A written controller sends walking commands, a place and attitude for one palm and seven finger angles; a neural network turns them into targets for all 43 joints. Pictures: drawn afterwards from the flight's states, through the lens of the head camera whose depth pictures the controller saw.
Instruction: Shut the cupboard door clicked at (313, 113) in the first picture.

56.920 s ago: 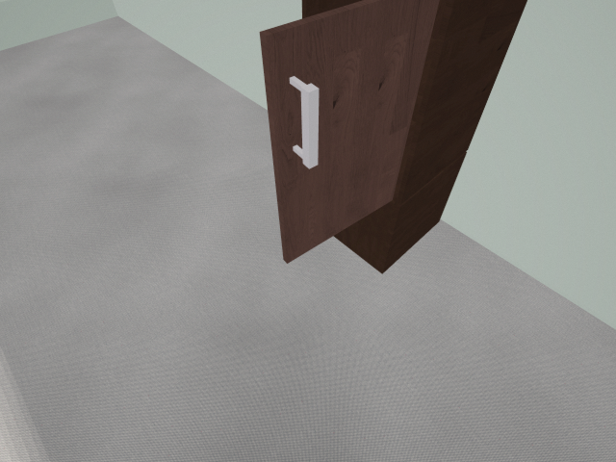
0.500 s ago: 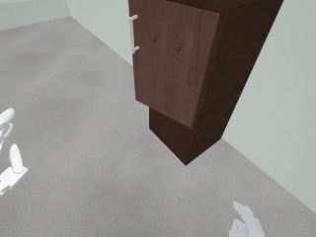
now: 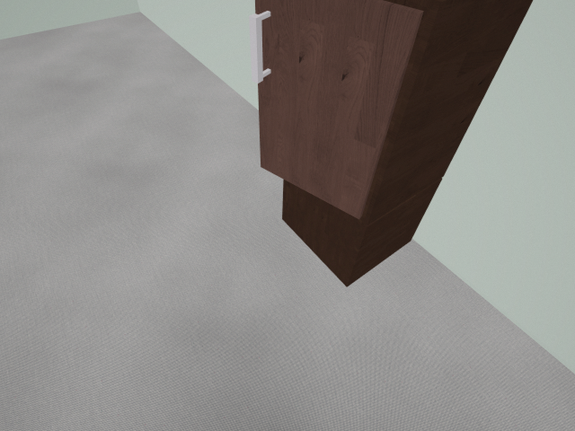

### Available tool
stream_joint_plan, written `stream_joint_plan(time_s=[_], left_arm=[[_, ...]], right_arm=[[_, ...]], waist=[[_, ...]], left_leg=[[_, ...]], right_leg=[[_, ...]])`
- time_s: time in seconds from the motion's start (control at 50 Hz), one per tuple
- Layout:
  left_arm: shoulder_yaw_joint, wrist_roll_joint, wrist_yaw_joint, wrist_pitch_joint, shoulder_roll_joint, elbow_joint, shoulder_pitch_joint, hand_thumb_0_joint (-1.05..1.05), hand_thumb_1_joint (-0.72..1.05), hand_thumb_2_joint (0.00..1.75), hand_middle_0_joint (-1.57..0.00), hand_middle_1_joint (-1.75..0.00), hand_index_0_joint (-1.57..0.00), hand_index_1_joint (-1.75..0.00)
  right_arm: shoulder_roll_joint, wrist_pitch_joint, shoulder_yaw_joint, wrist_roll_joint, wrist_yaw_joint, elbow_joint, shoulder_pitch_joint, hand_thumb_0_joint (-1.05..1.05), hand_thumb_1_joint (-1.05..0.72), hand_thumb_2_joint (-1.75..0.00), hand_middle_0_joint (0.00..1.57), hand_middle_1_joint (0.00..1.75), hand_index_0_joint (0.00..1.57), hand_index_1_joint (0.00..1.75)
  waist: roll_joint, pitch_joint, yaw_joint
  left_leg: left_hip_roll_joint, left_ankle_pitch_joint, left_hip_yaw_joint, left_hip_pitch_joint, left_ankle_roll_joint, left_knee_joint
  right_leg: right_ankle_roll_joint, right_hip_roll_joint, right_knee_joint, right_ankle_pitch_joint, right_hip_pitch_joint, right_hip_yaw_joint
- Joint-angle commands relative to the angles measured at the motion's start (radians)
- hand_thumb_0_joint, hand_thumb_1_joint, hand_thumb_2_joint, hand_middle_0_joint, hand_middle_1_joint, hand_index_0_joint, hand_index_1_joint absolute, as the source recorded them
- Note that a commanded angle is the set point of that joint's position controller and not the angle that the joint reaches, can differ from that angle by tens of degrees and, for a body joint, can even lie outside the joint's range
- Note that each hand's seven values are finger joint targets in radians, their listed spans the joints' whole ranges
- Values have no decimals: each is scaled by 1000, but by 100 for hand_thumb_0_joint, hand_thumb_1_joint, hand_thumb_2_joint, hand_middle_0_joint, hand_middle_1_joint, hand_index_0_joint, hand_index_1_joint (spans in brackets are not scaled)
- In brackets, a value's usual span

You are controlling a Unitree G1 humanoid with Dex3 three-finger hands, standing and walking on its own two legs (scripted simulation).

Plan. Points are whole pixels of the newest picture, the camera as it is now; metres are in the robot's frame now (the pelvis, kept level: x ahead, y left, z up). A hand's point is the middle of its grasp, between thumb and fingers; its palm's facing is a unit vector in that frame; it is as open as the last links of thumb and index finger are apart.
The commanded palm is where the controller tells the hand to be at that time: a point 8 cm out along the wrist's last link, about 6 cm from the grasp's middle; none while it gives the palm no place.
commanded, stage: let the arm hang, fingers relaxed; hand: left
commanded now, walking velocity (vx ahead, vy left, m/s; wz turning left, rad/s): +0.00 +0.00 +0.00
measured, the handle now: (261, 47) +0.95 +0.11 +0.09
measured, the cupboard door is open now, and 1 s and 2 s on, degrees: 17 17 17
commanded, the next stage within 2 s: look to check the result in 0.58 s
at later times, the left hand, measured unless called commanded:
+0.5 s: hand out of the picture -0.02 +0.14 -0.18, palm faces +0.02 -0.99 -0.12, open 7.4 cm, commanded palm none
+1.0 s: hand out of the picture -0.01 +0.16 -0.17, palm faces +0.01 -0.98 -0.19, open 7.4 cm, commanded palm none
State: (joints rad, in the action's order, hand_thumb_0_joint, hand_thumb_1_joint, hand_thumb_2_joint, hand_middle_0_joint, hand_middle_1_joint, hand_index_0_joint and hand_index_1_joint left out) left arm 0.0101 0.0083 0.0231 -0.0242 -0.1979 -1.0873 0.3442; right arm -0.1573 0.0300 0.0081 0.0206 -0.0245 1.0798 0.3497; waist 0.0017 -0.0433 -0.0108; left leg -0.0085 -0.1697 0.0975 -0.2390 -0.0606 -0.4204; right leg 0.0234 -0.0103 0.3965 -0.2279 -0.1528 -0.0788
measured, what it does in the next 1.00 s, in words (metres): stands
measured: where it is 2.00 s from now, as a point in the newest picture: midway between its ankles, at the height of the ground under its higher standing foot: outside the picture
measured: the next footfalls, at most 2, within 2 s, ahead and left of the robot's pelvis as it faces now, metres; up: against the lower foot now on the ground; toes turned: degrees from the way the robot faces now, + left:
none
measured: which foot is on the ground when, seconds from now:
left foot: down 0.00-1.00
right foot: down 0.00-1.00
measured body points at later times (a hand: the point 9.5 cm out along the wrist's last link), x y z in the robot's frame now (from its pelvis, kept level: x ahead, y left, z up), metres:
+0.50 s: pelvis +0.00 +0.00 +0.00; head -0.01 +0.00 +0.45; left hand -0.02 +0.20 -0.16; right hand -0.02 -0.20 -0.16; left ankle +0.04 +0.08 -0.74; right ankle -0.01 -0.10 -0.74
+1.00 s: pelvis +0.01 -0.01 +0.00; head +0.01 -0.01 +0.45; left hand -0.01 +0.21 -0.16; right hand -0.02 -0.22 -0.16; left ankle +0.04 +0.08 -0.74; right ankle -0.01 -0.10 -0.74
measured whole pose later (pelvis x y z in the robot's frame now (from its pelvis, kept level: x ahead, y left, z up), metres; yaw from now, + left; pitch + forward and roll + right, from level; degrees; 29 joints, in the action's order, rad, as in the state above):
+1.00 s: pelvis +0.01 -0.01 +0.00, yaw -1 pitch -2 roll +0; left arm 0.00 0.01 0.03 0.01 -0.14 -1.16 0.31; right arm -0.14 0.00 0.00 0.01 -0.04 1.14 0.32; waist -0.01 -0.02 -0.01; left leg -0.01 -0.16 0.11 -0.19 -0.05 -0.37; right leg 0.03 -0.01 0.38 -0.23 -0.12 -0.06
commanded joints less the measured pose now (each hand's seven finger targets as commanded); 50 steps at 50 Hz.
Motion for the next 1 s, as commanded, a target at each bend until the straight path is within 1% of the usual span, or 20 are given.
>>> stream_joint_plan(time_s=[0.0, 0.06, 0.08, 0.14, 0.22, 0.3, 0.34, 0.4, 0.46, 0.52, 0.56, 0.6, 0.66, 0.68, 0.74, 0.76, 0.78, 0.84, 0.92, 0.98], left_arm=[[9, 3, 10, 28, -54, -7, 37, 0, 90, 90, -20, -30, -20, -30], [7, 4, 12, 29, -47, -33, 64, 0, 90, 90, -20, -30, -20, -30], [6, 4, 13, 26, -40, -41, 62, 0, 90, 90, -20, -30, -20, -30], [4, 7, 16, 24, -22, -55, 81, 0, 90, 90, -20, -30, -20, -30], [4, 9, 18, 25, -7, -62, 94, 0, 90, 90, -20, -30, -20, -30], [4, 9, 20, 32, 3, -64, 96, 0, 90, 90, -20, -30, -20, -30], [3, 9, 21, 32, 7, -65, 94, 0, 90, 90, -20, -30, -20, -30], [4, 8, 22, 34, 11, -63, 96, 0, 90, 90, -20, -30, -20, -30], [5, 8, 22, 37, 3, -60, 96, 0, 90, 90, -20, -30, -20, -30], [6, 7, 21, 35, 5, -59, 83, 0, 90, 90, -20, -30, -20, -30], [7, 7, 21, 38, -3, -57, 88, 0, 90, 90, -20, -30, -20, -30], [7, 6, 20, 37, -2, -58, 78, 0, 90, 90, -20, -30, -20, -30], [7, 5, 20, 39, -13, -57, 76, 0, 90, 90, -20, -30, -20, -30], [7, 5, 20, 40, -13, -57, 71, 0, 90, 90, -20, -30, -20, -30], [8, 3, 20, 41, -20, -57, 61, 0, 90, 90, -20, -30, -20, -30], [10, 4, 20, 42, -29, -55, 62, 0, 90, 90, -20, -30, -20, -30], [9, 4, 20, 41, -26, -57, 56, 0, 90, 90, -20, -30, -20, -30], [9, 3, 19, 39, -29, -57, 48, 0, 90, 90, -20, -30, -20, -30], [9, 4, 18, 39, -39, -58, 42, 0, 90, 90, -20, -30, -20, -30], [11, 5, 17, 41, -50, -55, 35, 0, 90, 90, -20, -30, -20, -30]], right_arm=[[-99, -24, -25, -7, -15, -22, 26, 0, -90, -90, 20, 30, 20, 30], [-97, -25, -26, -9, -17, -2, 35, 0, -90, -90, 20, 30, 20, 30], [-87, -24, -26, -7, -17, 8, 39, 0, -90, -90, 20, 30, 20, 30], [-80, -22, -26, -6, -19, 18, 42, 0, -90, -90, 20, 30, 20, 30], [-65, -22, -29, -7, -18, 23, 46, 0, -90, -90, 20, 30, 20, 30], [-53, -28, -27, -8, -19, 27, 47, 0, -90, -90, 20, 30, 20, 30], [-47, -27, -26, -8, -19, 30, 48, 0, -90, -90, 20, 30, 20, 30], [-43, -28, -25, -8, -19, 35, 49, 0, -90, -90, 20, 30, 20, 30], [-48, -31, -25, -10, -20, 33, 52, 0, -90, -90, 20, 30, 20, 30], [-45, -31, -23, -8, -20, 37, 55, 0, -90, -90, 20, 30, 20, 30], [-51, -32, -25, -11, -20, 32, 51, 0, -90, -90, 20, 30, 20, 30], [-46, -31, -24, -8, -20, 37, 53, 0, -90, -90, 20, 30, 20, 30], [-55, -31, -25, -11, -20, 38, 51, 0, -90, -90, 20, 30, 20, 30], [-53, -32, -25, -10, -20, 38, 52, 0, -90, -90, 20, 30, 20, 30], [-58, -33, -25, -10, -20, 40, 48, 0, -90, -90, 20, 30, 20, 30], [-68, -33, -27, -12, -20, 39, 47, 0, -90, -90, 20, 30, 20, 30], [-65, -34, -27, -10, -20, 39, 45, 0, -90, -90, 20, 30, 20, 30], [-70, -33, -25, -10, -21, 41, 40, 0, -90, -90, 20, 30, 20, 30], [-78, -33, -26, -10, -20, 40, 27, 0, -90, -90, 20, 30, 20, 30], [-86, -34, -28, -11, -19, 37, 22, 0, -90, -90, 20, 30, 20, 30]], waist=[[-10, -31, 2], [-1, -28, 6], [-6, -37, 2], [-11, -66, 5], [-11, -70, 4], [-4, -59, 2], [-8, -75, 0], [-10, -72, -1], [-12, -69, 2], [-22, -74, -2], [-11, -60, 3], [-20, -64, -1], [2, -66, 3], [0, -55, -1], [-10, -54, -1], [-1, -50, 1], [-11, -47, -1], [-18, -59, 0], [-3, -64, 1], [0, -46, -1]], left_leg=[[130, -132, -162, 2, 11, 148], [132, -130, -160, 19, 6, 153], [133, -155, -161, 11, 8, 162], [136, -200, -169, -5, 5, 182], [133, -200, -166, -6, 5, 186], [127, -133, -149, 15, 7, 168], [126, -141, -147, 15, 9, 170], [122, -114, -140, 23, 11, 160], [121, -82, -135, 36, 11, 152], [121, -102, -139, 26, 14, 159], [118, -66, -134, 37, 12, 145], [117, -72, -131, 34, 15, 146], [118, -48, -127, 46, 14, 136], [119, -37, -128, 47, 14, 135], [120, -26, -126, 52, 16, 133], [120, -17, -127, 57, 15, 128], [121, -16, -127, 57, 15, 131], [124, -31, -131, 56, 16, 140], [124, -27, -132, 61, 15, 140], [125, -4, -129, 71, 16, 133]], right_leg=[[32, 96, -91, -33, -51, 123], [31, 93, -90, -31, -63, 124], [27, 92, -86, -47, -70, 118], [21, 85, -80, -56, -89, 119], [19, 84, -74, -54, -104, 120], [19, 91, -78, -15, -99, 123], [19, 90, -83, -26, -113, 125], [20, 93, -89, -13, -111, 127], [22, 95, -89, 1, -105, 125], [21, 95, -90, -12, -100, 125], [24, 98, -95, 10, -88, 127], [24, 101, -98, 2, -88, 128], [26, 101, -103, 9, -89, 127], [27, 105, -104, 16, -80, 134], [27, 105, -107, 20, -72, 134], [29, 102, -108, 21, -69, 133], [30, 106, -106, 23, -67, 132], [28, 103, -107, 17, -69, 132], [28, 105, -111, 17, -72, 133], [28, 109, -114, 29, -58, 133]])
